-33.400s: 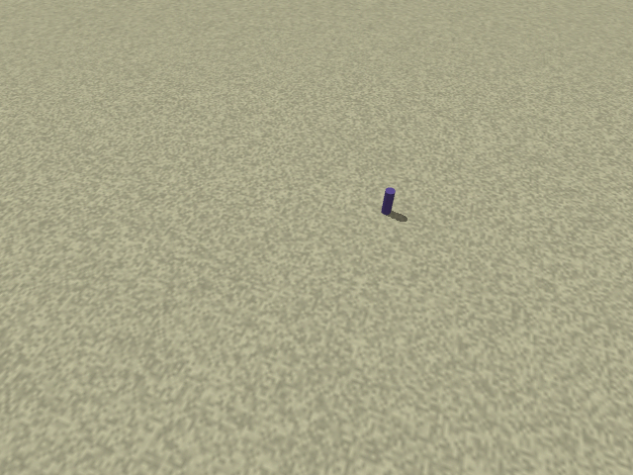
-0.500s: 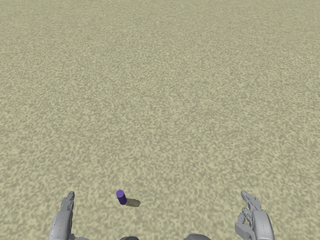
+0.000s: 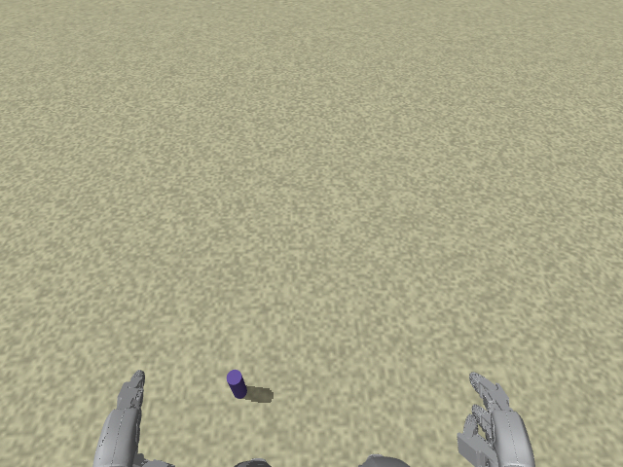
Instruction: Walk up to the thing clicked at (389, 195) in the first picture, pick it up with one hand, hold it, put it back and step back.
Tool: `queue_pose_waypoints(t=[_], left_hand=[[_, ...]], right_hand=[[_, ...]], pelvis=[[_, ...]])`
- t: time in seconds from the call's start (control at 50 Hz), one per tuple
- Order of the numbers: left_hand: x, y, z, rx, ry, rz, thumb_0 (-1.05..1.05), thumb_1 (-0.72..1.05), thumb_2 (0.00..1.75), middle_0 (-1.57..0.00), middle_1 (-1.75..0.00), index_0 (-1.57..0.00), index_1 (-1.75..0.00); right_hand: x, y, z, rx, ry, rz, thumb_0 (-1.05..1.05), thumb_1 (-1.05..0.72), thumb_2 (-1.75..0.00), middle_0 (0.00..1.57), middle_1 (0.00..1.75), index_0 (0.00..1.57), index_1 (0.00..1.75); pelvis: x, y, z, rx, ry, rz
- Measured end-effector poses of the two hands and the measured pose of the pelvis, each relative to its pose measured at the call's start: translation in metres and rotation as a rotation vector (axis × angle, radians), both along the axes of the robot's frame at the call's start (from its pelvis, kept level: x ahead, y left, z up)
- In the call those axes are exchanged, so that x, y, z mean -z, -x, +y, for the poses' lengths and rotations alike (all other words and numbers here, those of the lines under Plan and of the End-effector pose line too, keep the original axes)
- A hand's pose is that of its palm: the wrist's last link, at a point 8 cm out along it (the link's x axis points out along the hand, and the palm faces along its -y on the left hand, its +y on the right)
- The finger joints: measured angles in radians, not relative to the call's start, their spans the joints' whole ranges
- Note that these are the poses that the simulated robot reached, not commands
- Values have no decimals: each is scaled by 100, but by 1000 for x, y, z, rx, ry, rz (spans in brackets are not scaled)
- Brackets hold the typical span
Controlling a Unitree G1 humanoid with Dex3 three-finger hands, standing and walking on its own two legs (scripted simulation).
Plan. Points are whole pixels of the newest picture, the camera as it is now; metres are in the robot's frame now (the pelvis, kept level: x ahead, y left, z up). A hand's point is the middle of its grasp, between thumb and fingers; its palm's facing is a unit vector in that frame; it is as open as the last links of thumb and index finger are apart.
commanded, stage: stand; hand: left
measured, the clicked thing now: (237, 384) +0.43 +0.21 -0.66
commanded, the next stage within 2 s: none
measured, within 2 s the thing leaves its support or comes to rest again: neither
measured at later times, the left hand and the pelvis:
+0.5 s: hand (167, 451) +0.16 +0.19 -0.08, palm faces -0.01 -0.94 -0.33, open 8.6 cm; pelvis +0.00 +0.00 +0.01, yaw +0 degrees
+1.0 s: hand out of the picture +0.06 +0.25 -0.10, palm faces +0.00 -0.94 -0.35, open 7.4 cm; pelvis +0.00 +0.01 +0.05, yaw +0 degrees
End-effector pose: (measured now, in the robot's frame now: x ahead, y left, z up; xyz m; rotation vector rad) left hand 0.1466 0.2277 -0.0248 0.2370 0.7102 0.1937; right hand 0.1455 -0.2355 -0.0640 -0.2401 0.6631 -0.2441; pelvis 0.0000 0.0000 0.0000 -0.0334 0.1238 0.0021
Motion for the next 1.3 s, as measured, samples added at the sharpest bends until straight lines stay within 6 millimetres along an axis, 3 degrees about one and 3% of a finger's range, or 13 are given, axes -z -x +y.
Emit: queue_pose_waypoints(t=[0.16,0.4,0.48,0.58,0.72,0.88,1.06,1.3], left_hand=[[-1,-4,-1,-4,0,-5,-1,-39,21,-12,-16,-13,-16],[0,-5,-3,-2,-1,4,0,39,77,-19,-29,-20,-29],[20,-6,8,82,-53,53,0,63,84,-20,-30,-20,-29],[39,11,31,75,-53,179,1,79,88,-20,-30,-20,-30],[47,48,54,7,-61,334,1,88,90,-20,-30,-20,-30],[44,78,62,-41,-53,443,1,90,90,-20,-30,-20,-30],[38,98,63,-67,-47,511,1,90,90,-20,-30,-20,-30],[35,108,66,-84,-55,548,1,90,90,-20,-30,-20,-30]], right_hand=[[-1,-4,-2,1,5,-4,1,-90,-90,21,30,20,30],[-1,-5,-5,3,3,1,1,-90,-90,21,30,20,30],[14,0,-12,-114,44,173,1,-90,-90,21,30,20,30],[17,21,-30,-98,25,314,1,-90,-90,21,30,21,30],[14,53,-47,-24,25,430,1,-91,-90,21,30,20,30],[12,74,-41,-1,-6,506,1,-91,-90,20,30,20,30],[12,84,-32,-3,-42,547,1,-91,-90,21,30,20,30],[10,95,-44,17,-37,579,1,-91,-90,21,30,20,30]], pelvis=[[0,-3,-2,-1,-1,1],[0,-5,-3,-1,-2,5],[-7,0,-4,2,-23,-56],[-16,1,-3,3,-37,-93],[-30,-3,2,5,-36,-132],[-44,-1,6,4,-36,-168],[-54,5,7,3,-40,-190],[-59,10,3,3,-39,-199]])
